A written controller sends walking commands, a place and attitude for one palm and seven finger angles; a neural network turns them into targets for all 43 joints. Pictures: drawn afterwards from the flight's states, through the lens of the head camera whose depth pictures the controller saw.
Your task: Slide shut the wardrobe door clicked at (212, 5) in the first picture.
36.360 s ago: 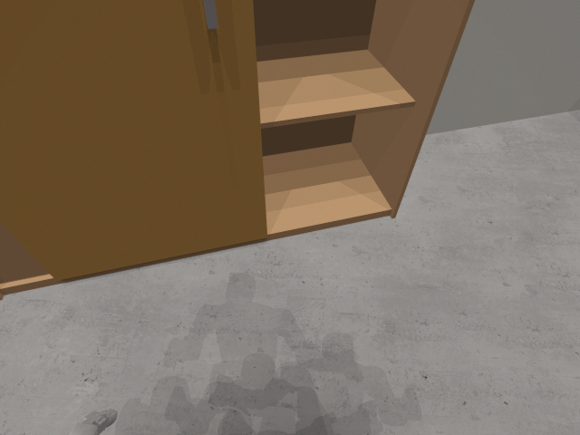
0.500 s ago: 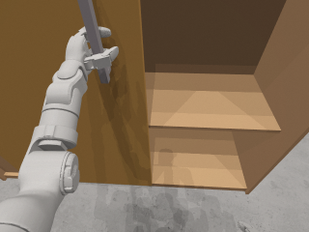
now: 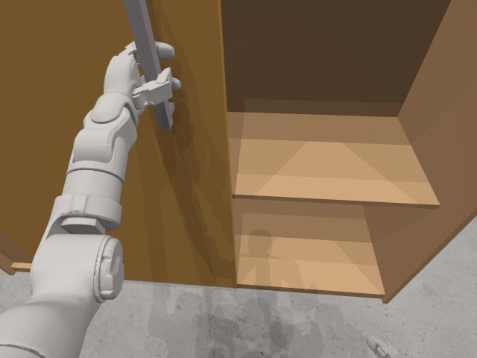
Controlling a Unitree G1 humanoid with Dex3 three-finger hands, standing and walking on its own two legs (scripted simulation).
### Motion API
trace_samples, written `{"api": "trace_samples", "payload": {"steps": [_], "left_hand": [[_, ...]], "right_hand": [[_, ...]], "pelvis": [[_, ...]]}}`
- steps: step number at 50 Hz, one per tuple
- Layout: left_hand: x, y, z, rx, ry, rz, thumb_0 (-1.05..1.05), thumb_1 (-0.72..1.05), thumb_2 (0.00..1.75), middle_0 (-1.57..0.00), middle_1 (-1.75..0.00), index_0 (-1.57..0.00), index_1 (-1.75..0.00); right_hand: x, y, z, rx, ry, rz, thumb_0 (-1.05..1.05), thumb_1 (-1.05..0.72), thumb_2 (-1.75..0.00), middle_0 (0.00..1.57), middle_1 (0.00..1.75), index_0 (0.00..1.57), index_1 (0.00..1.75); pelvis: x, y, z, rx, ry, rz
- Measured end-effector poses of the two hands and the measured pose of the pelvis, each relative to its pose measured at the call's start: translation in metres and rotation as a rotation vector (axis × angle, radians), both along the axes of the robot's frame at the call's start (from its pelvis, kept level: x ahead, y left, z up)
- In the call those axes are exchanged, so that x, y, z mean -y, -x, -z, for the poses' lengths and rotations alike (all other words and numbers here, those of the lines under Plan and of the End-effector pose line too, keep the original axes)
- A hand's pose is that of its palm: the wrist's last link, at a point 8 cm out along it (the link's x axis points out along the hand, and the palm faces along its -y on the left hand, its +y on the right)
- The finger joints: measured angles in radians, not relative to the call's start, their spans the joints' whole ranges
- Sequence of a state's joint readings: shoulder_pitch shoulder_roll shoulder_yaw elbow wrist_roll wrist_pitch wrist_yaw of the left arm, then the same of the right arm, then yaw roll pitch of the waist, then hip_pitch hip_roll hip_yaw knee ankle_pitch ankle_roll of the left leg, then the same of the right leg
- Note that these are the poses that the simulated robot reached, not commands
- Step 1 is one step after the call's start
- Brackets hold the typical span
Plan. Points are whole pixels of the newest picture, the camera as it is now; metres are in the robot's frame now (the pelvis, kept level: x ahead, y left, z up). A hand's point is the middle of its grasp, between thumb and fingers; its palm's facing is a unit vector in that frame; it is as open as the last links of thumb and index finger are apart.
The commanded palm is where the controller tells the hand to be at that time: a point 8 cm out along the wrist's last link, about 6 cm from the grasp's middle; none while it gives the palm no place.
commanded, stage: grip the handle and tug to test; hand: left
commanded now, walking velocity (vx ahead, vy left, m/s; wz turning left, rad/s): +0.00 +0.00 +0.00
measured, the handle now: (153, 54) +0.50 +0.16 +0.28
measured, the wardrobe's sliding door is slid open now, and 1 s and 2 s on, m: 0.61 0.60 0.49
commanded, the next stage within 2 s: tug the door sideways, standing still in 0.34 s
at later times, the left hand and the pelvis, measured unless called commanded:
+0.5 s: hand (165, 88) +0.45 +0.13 +0.25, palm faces -0.01 -1.00 -0.01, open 5.6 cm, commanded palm +0.43 +0.18 +0.25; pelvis +0.02 +0.00 +0.00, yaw -2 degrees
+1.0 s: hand (176, 87) +0.46 +0.12 +0.24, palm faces +0.05 -1.00 -0.04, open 5.3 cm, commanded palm +0.43 +0.12 +0.25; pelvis +0.01 +0.01 +0.00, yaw +1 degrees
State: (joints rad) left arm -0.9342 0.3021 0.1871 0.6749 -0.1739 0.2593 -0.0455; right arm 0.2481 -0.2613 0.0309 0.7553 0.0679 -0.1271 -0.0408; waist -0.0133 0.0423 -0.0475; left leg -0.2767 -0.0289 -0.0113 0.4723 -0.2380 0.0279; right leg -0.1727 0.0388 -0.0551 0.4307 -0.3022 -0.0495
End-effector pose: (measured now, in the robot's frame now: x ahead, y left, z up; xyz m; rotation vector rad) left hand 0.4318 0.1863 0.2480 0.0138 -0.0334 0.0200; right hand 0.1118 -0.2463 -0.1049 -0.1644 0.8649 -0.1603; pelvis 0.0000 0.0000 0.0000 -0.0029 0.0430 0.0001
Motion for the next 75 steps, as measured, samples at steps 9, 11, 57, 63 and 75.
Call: {"api": "trace_samples", "payload": {"steps": [9,11,57,63,75], "left_hand": [[0.000,0.000,0.001,0.009,-0.004,0.005,0.01,0.76,0.82,-0.42,-1.40,-0.36,-1.40],[0.000,0.000,0.001,0.012,-0.004,0.008,0.01,0.76,0.81,-0.42,-1.40,-0.35,-1.40],[0.034,-0.001,0.003,-0.001,-0.020,-0.006,-0.01,0.76,0.82,-0.45,-1.40,-0.38,-1.40],[0.047,-0.006,0.006,0.129,-0.092,0.037,0.00,0.72,0.82,-0.45,-1.40,-0.37,-1.40],[0.074,-0.002,0.011,0.220,-0.138,-0.023,-0.08,0.72,0.84,-0.48,-1.40,-0.26,-1.40]], "right_hand": [[0.000,-0.002,-0.001,0.014,-0.012,0.016,0.01,-0.90,-0.90,0.20,0.30,0.20,0.30],[0.000,-0.003,-0.002,0.018,-0.014,0.021,0.01,-0.90,-0.90,0.20,0.30,0.20,0.30],[-0.025,-0.009,0.011,-0.068,-0.042,-0.060,0.01,-0.90,-0.90,0.20,0.29,0.20,0.30],[-0.021,-0.001,0.011,-0.038,-0.028,-0.020,0.01,-0.90,-0.90,0.20,0.30,0.20,0.30],[0.014,0.035,0.043,-0.163,-0.077,0.022,0.01,-0.90,-0.90,0.20,0.30,0.20,0.30]], "pelvis": [[-0.001,-0.004,0.000,0.001,-0.001,0.013],[-0.001,-0.005,-0.001,0.003,-0.001,0.016],[-0.010,-0.006,0.001,-0.008,0.002,-0.025],[-0.010,0.003,0.005,-0.006,-0.001,0.029],[0.036,0.015,0.015,0.078,0.020,0.012]]}}
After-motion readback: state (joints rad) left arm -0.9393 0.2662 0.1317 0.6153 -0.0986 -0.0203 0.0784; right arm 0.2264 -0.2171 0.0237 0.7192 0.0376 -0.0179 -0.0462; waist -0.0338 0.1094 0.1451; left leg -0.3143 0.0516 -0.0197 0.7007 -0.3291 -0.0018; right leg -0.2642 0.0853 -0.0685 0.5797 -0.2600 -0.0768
